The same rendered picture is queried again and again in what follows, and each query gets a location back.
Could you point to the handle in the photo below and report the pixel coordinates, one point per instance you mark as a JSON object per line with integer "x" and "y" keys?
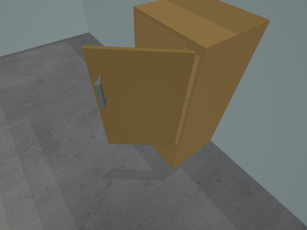
{"x": 99, "y": 92}

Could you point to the cupboard door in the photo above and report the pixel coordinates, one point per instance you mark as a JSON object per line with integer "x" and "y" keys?
{"x": 145, "y": 89}

